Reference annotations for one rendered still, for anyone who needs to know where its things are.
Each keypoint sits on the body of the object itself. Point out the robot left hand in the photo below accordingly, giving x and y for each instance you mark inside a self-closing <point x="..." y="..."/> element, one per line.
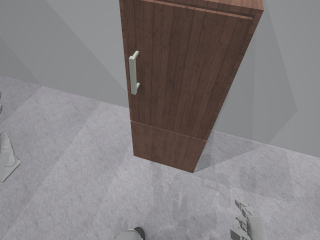
<point x="8" y="163"/>

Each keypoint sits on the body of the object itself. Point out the robot right hand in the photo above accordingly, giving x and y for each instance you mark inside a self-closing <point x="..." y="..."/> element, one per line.
<point x="252" y="228"/>

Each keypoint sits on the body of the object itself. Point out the robot left foot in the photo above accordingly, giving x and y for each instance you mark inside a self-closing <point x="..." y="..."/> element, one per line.
<point x="140" y="231"/>

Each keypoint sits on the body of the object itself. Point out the handle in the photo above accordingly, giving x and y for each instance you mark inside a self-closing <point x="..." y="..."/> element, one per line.
<point x="133" y="75"/>

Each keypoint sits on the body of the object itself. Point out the robot left shin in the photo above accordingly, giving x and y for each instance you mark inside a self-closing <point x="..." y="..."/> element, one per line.
<point x="132" y="230"/>

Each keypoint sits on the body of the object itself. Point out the cupboard door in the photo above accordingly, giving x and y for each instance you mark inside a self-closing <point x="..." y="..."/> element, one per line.
<point x="186" y="56"/>

